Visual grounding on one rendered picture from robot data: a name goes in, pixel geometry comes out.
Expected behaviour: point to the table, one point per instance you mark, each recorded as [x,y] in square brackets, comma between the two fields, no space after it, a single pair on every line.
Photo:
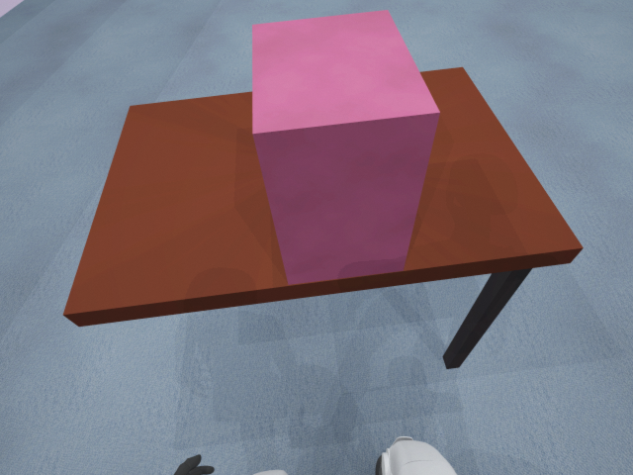
[184,224]

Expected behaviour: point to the robot right thigh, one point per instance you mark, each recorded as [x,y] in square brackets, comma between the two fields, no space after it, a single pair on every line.
[412,457]

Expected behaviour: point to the robot left hand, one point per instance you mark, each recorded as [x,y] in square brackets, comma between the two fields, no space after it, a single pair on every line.
[190,467]

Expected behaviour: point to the robot right shin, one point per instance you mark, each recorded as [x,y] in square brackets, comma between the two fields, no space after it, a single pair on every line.
[402,438]

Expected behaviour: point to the carton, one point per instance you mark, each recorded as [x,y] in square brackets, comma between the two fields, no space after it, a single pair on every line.
[343,125]

